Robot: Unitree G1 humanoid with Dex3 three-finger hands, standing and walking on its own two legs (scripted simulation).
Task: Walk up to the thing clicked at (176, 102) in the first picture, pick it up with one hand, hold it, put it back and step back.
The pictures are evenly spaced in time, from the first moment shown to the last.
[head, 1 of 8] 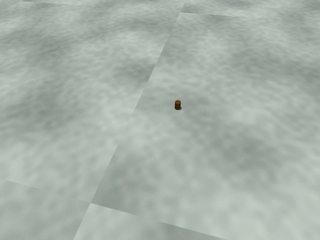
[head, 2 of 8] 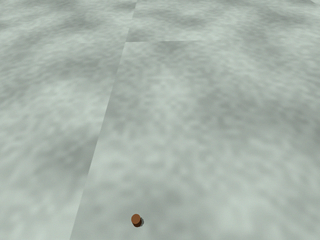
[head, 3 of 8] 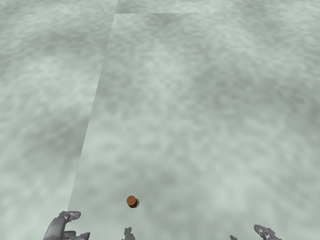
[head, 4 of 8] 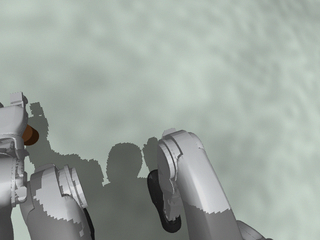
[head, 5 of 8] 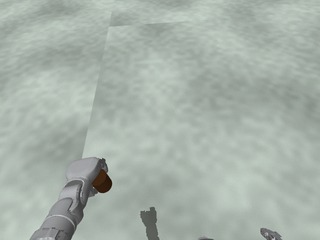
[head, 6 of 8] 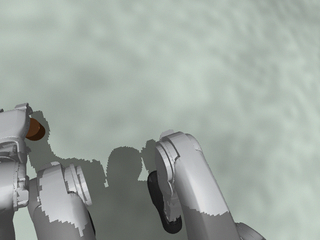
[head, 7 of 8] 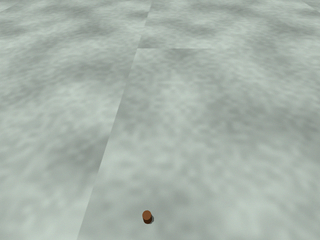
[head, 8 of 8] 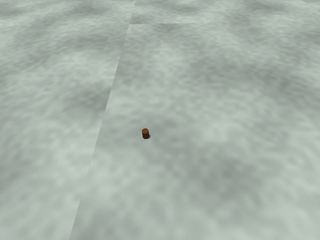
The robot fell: no
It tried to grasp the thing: yes
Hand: left
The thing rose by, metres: 0.67
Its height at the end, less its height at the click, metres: +0.00
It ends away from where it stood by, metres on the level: 0.02
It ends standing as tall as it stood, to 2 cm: yes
